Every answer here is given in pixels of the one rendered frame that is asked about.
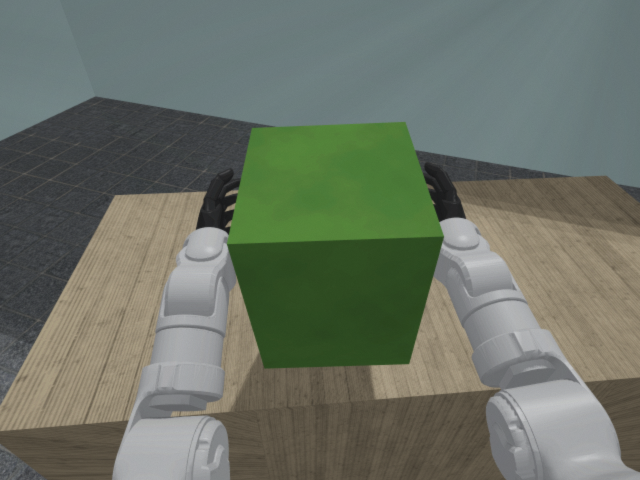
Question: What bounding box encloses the robot left hand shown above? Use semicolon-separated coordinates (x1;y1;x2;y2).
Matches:
196;168;241;235

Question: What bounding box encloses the robot right hand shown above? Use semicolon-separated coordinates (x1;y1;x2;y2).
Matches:
423;162;466;222

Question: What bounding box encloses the left robot forearm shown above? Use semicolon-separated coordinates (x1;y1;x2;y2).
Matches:
112;227;236;480

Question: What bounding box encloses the carton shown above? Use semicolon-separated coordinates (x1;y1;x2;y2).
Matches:
227;122;444;369

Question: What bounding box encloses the right robot forearm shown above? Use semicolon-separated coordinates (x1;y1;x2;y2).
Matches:
433;218;621;458

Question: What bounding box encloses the robot left upper arm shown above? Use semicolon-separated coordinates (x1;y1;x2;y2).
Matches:
114;416;230;480

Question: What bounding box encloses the robot right upper arm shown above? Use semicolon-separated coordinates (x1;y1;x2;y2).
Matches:
486;379;640;480

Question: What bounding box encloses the pedestal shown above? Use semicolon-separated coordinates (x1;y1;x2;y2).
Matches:
0;176;640;480

